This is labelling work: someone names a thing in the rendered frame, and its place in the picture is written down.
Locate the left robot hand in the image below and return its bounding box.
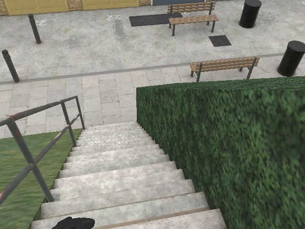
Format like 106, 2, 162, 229
51, 217, 95, 229

